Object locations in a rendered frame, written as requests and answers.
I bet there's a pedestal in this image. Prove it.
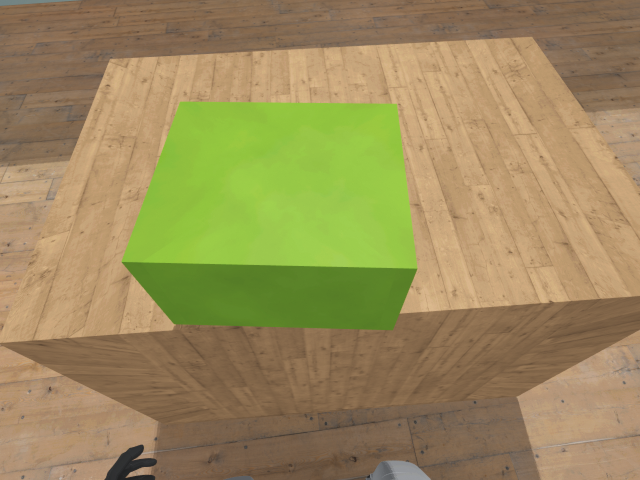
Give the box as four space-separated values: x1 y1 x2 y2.
0 37 640 425

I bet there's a robot left hand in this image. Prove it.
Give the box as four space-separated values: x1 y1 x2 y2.
104 445 157 480

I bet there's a robot right thigh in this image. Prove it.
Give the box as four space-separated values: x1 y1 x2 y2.
366 460 431 480

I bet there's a carton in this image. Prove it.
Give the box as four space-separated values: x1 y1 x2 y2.
121 102 418 330

